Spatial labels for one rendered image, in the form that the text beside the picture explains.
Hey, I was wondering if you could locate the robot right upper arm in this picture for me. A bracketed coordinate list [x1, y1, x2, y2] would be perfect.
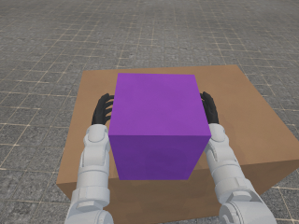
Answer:
[219, 201, 277, 224]

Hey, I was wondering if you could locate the carton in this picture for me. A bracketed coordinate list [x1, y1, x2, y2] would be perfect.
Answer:
[108, 73, 212, 180]

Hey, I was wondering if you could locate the pedestal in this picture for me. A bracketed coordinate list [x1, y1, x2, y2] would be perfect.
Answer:
[56, 64, 299, 224]

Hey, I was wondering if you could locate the robot right hand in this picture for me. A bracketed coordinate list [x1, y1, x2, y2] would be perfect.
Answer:
[200, 91, 220, 124]

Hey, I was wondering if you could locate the robot left hand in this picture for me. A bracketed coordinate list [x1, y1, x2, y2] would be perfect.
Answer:
[92, 93, 115, 125]

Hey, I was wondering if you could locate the right robot forearm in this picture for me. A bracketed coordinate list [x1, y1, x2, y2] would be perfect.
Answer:
[204, 123, 277, 223]

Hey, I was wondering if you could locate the left robot forearm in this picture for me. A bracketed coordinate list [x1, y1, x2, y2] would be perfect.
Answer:
[64, 124, 110, 224]

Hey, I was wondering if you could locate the robot left upper arm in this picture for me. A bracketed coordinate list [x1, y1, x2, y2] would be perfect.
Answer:
[65, 209, 114, 224]

